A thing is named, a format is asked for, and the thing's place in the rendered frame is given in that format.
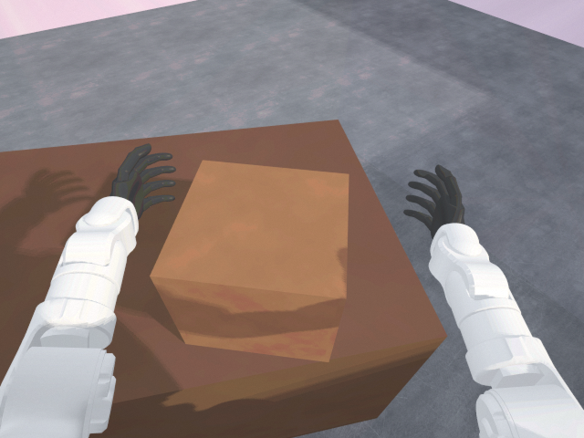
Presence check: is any robot right forearm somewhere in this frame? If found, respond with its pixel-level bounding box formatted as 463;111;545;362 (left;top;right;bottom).
429;223;584;415

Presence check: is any pedestal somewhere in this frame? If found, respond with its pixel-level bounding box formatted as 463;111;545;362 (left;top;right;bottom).
0;120;447;438

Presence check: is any carton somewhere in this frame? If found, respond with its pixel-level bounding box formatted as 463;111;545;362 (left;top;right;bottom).
150;160;349;362

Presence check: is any robot left upper arm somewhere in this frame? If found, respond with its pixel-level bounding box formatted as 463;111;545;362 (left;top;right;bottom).
0;347;116;438

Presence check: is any robot right hand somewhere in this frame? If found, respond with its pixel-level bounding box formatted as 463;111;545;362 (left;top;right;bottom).
403;164;465;239

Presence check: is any robot right upper arm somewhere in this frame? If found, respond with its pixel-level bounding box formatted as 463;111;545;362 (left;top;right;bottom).
476;384;584;438

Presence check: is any robot left forearm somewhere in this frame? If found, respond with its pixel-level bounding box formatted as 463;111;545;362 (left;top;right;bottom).
0;196;139;428

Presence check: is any robot left hand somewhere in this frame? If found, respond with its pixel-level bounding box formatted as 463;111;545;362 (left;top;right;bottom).
109;143;176;220

